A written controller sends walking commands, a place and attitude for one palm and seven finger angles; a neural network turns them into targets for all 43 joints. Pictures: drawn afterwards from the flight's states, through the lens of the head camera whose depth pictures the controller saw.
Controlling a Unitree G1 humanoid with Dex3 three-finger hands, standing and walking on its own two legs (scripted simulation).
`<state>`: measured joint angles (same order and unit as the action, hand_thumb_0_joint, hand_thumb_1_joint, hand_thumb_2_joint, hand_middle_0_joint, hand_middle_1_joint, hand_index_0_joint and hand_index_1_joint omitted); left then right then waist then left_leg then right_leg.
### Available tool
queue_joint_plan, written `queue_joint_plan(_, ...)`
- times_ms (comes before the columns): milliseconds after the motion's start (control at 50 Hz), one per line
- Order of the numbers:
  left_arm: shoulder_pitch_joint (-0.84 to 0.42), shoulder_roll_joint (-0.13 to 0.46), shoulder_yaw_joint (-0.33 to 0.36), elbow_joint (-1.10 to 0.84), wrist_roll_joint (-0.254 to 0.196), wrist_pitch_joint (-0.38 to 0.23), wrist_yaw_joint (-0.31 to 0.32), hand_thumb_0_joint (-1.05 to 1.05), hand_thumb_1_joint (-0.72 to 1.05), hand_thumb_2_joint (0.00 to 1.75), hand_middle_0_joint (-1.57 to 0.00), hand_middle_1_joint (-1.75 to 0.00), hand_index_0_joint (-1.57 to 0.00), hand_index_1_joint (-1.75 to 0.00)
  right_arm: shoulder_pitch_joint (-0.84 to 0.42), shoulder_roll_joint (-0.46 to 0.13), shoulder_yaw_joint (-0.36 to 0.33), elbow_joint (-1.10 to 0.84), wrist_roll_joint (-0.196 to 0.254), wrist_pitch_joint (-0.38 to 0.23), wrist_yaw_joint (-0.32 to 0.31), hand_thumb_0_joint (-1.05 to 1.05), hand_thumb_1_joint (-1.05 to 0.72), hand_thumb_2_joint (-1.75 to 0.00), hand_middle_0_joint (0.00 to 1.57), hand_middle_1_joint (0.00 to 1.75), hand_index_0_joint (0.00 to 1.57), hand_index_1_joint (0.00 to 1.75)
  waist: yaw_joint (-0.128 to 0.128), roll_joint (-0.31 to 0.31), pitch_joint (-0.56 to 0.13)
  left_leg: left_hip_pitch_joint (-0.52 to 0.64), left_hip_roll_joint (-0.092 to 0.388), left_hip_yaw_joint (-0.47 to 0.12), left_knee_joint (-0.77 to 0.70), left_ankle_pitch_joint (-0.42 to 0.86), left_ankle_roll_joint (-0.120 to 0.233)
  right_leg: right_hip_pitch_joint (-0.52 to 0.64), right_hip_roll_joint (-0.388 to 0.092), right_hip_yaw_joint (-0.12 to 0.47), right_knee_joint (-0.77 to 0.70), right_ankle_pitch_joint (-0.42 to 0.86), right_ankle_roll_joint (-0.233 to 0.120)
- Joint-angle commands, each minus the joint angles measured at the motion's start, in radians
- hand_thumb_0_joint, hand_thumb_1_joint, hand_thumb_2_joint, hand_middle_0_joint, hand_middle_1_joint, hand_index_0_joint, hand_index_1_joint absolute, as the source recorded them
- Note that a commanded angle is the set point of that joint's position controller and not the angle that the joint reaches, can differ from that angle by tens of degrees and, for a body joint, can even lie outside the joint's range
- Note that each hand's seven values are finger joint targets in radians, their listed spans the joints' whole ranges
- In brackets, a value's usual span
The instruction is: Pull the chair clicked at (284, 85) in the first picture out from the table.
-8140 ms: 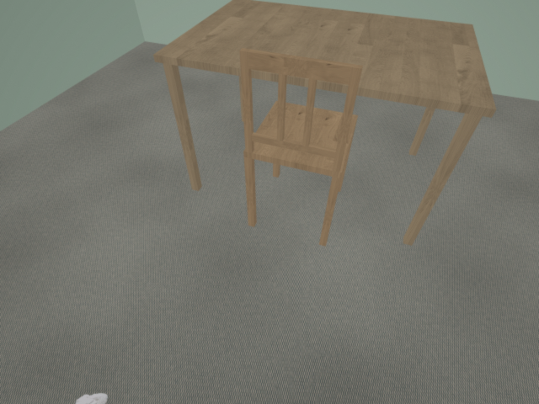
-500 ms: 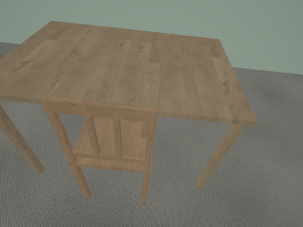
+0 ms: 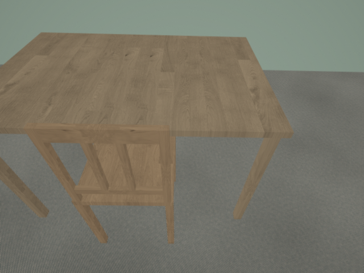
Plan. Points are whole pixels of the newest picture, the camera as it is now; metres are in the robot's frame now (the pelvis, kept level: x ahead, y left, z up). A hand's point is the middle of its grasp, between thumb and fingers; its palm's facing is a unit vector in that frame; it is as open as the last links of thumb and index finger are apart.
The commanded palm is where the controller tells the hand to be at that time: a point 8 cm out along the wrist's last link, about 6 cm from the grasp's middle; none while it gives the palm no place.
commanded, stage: look again from close up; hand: left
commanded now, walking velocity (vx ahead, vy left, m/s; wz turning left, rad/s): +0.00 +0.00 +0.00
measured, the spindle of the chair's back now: (96, 167) +0.45 +0.29 -0.10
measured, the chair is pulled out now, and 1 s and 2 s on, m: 0.00 0.00 0.00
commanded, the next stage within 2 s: none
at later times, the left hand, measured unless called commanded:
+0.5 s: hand out of the picture -0.04 +0.19 -0.17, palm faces +0.02 -0.98 -0.17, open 7.4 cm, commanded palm none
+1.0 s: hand out of the picture -0.03 +0.21 -0.18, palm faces +0.01 -0.99 -0.14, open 7.4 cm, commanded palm none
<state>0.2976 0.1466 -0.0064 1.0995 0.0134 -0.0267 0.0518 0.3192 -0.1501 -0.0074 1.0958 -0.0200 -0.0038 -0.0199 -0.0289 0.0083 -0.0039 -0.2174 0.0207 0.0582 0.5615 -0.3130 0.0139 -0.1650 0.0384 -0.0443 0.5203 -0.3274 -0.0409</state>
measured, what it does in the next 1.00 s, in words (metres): shifts its weight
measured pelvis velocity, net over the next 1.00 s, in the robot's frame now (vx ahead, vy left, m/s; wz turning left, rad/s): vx -0.01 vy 0.06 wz -0.01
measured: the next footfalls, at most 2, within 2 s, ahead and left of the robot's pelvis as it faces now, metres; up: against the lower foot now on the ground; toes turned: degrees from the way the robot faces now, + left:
none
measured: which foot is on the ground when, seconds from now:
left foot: down 0.00-1.00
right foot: down 0.00-1.00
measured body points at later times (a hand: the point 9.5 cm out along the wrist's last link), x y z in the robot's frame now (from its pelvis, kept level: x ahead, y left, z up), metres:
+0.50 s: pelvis -0.02 +0.02 +0.01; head -0.02 +0.03 +0.46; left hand -0.04 +0.24 -0.16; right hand -0.01 -0.20 -0.15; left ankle -0.01 +0.11 -0.73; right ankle -0.03 -0.09 -0.73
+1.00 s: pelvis -0.01 +0.06 +0.01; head -0.01 +0.07 +0.46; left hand -0.03 +0.26 -0.16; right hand -0.03 -0.16 -0.15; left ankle -0.01 +0.11 -0.73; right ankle -0.03 -0.09 -0.73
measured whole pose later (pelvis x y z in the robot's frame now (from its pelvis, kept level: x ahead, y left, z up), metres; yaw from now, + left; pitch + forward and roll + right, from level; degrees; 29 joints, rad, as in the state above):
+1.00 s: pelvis -0.01 +0.06 +0.01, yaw -1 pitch -1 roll +0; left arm 0.34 0.13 -0.02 1.11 0.02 -0.02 0.05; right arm 0.30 -0.12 0.02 1.15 -0.01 -0.02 -0.02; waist 0.00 -0.03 0.01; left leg -0.17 -0.06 0.11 0.41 -0.23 0.10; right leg -0.15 -0.04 0.00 0.43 -0.25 0.04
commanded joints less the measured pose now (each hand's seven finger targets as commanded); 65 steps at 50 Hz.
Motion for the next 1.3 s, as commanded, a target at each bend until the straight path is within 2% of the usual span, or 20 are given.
queue_joint_plan(0,0.071,0.107,0.012,-0.042,-0.003,-0.016,0.000,0.00,0.90,0.90,-0.20,-0.30,-0.20,-0.30,0.031,-0.067,0.002,-0.027,0.009,-0.022,-0.010,0.00,-0.90,-0.90,0.20,0.30,0.20,0.30,0.018,0.042,0.099,-0.010,0.077,-0.092,-0.122,0.227,0.006,-0.070,-0.139,0.139,-0.126,0.275,-0.019)
queue_joint_plan(80,0.081,0.107,0.009,-0.045,-0.003,-0.015,-0.001,0.00,0.90,0.90,-0.20,-0.30,-0.20,-0.30,0.013,-0.084,0.001,-0.030,0.010,-0.021,-0.011,0.00,-0.90,-0.90,0.20,0.30,0.20,0.30,0.021,-0.009,0.088,0.014,0.076,-0.092,-0.141,0.212,0.008,-0.060,-0.143,0.138,-0.144,0.279,-0.009)
queue_joint_plan(140,0.080,0.110,0.008,-0.051,-0.001,-0.014,-0.002,0.00,0.90,0.90,-0.20,-0.30,-0.20,-0.30,-0.001,-0.090,0.000,-0.032,0.011,-0.020,-0.009,0.00,-0.90,-0.90,0.20,0.30,0.20,0.30,0.021,-0.039,0.093,0.020,0.076,-0.093,-0.168,0.180,0.011,-0.067,-0.141,0.140,-0.166,0.229,-0.005)
queue_joint_plan(180,0.078,0.111,0.005,-0.052,-0.002,-0.013,-0.003,0.00,0.90,0.90,-0.20,-0.30,-0.20,-0.30,-0.012,-0.103,0.001,-0.032,0.010,-0.020,-0.007,0.00,-0.90,-0.90,0.20,0.30,0.20,0.30,0.020,-0.016,0.094,0.028,0.076,-0.098,-0.182,0.167,0.012,-0.077,-0.141,0.142,-0.167,0.196,-0.004)
queue_joint_plan(240,0.083,0.113,0.006,-0.054,0.000,-0.011,-0.004,0.00,0.90,0.90,-0.20,-0.30,-0.20,-0.30,-0.017,-0.102,0.001,-0.030,0.012,-0.020,-0.006,0.00,-0.90,-0.90,0.20,0.30,0.20,0.30,0.023,-0.022,0.103,0.015,0.076,-0.098,-0.206,0.131,0.014,-0.076,-0.139,0.137,-0.185,0.143,-0.001)
queue_joint_plan(400,0.105,0.110,0.003,-0.038,-0.002,-0.012,-0.006,0.00,0.90,0.90,-0.20,-0.30,-0.20,-0.30,-0.014,-0.108,0.007,-0.009,0.013,-0.027,-0.004,0.00,-0.90,-0.90,0.20,0.30,0.20,0.30,0.026,-0.014,0.069,0.025,0.075,-0.110,-0.223,0.138,0.019,-0.050,-0.144,0.129,-0.179,0.156,0.002)
queue_joint_plan(660,0.131,0.079,-0.001,-0.016,0.002,-0.001,-0.004,0.00,0.90,0.90,-0.20,-0.30,-0.20,-0.30,0.021,-0.096,0.007,0.023,0.015,-0.027,-0.006,0.00,-0.90,-0.90,0.20,0.30,0.20,0.30,0.030,0.001,0.116,-0.029,0.084,-0.137,-0.283,0.025,0.029,-0.058,-0.135,0.098,-0.158,0.111,0.010)
queue_joint_plan(680,0.134,0.078,-0.001,-0.016,0.002,-0.002,-0.003,0.00,0.90,0.90,-0.20,-0.30,-0.20,-0.30,0.025,-0.093,0.007,0.025,0.014,-0.028,-0.005,0.00,-0.90,-0.90,0.20,0.30,0.20,0.30,0.032,-0.014,0.106,-0.025,0.084,-0.138,-0.281,0.036,0.030,-0.053,-0.136,0.096,-0.154,0.123,0.010)
queue_joint_plan(720,0.138,0.074,0.000,-0.014,0.001,-0.002,-0.003,0.00,0.90,0.90,-0.20,-0.30,-0.20,-0.30,0.034,-0.092,0.006,0.028,0.014,-0.033,-0.007,0.00,-0.90,-0.90,0.20,0.30,0.20,0.30,0.031,-0.006,0.070,0.007,0.087,-0.134,-0.274,0.089,0.034,-0.040,-0.139,0.093,-0.144,0.153,0.012)
queue_joint_plan(840,0.138,0.068,-0.001,-0.012,0.001,0.000,-0.001,0.00,0.90,0.90,-0.20,-0.30,-0.20,-0.30,0.040,-0.084,0.007,0.033,0.017,-0.036,-0.010,0.00,-0.90,-0.90,0.20,0.30,0.20,0.30,0.033,-0.007,0.079,0.017,0.090,-0.133,-0.271,0.152,0.038,-0.041,-0.137,0.088,-0.139,0.172,0.017)
queue_joint_plan(1000,0.139,0.059,0.000,-0.005,0.002,0.004,0.001,0.00,0.90,0.90,-0.20,-0.30,-0.20,-0.30,0.048,-0.082,0.005,0.035,0.016,-0.038,-0.013,0.00,-0.90,-0.90,0.20,0.30,0.20,0.30,0.030,-0.005,0.089,0.033,0.095,-0.140,-0.285,0.175,0.036,-0.049,-0.139,0.084,-0.133,0.174,0.024)
queue_joint_plan(1160,0.136,0.057,0.002,-0.002,0.005,0.013,0.000,0.00,0.90,0.90,-0.20,-0.30,-0.20,-0.30,0.054,-0.086,0.002,0.033,0.015,-0.034,-0.016,0.00,-0.90,-0.90,0.20,0.30,0.20,0.30,0.030,0.018,0.123,0.023,0.107,-0.164,-0.336,0.109,0.025,-0.073,-0.133,0.074,-0.122,0.136,0.030)
queue_joint_plan(1240,0.143,0.053,0.002,0.000,0.004,0.010,-0.002,0.00,0.90,0.90,-0.20,-0.30,-0.20,-0.30,0.056,-0.086,0.000,0.030,0.016,-0.035,-0.015,0.00,-0.90,-0.90,0.20,0.30,0.20,0.30,0.031,-0.003,0.105,0.038,0.104,-0.155,-0.329,0.112,0.031,-0.067,-0.135,0.079,-0.130,0.149,0.030)
queue_joint_plan(1280,0.142,0.053,0.003,-0.001,0.004,0.008,-0.001,0.00,0.90,0.90,-0.20,-0.30,-0.20,-0.30,0.056,-0.083,0.001,0.032,0.016,-0.037,-0.015,0.00,-0.90,-0.90,0.20,0.30,0.20,0.30,0.029,-0.011,0.087,0.053,0.099,-0.149,-0.314,0.158,0.030,-0.058,-0.141,0.083,-0.131,0.171,0.029)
